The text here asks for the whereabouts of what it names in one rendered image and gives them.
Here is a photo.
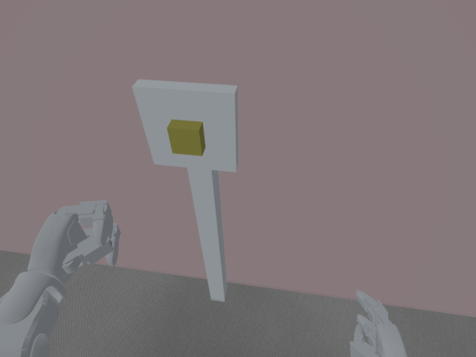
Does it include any panel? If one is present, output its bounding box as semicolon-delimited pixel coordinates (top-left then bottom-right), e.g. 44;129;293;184
132;80;238;302

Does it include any button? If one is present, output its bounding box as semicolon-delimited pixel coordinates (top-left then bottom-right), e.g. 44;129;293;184
167;120;205;156

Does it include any robot left forearm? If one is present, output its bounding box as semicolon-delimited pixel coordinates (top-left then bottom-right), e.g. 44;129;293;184
0;271;67;357

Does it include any right robot hand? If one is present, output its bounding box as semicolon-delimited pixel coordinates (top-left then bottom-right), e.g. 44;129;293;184
350;290;409;357

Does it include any left robot hand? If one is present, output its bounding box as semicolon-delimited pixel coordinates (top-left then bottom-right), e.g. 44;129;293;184
28;200;121;285

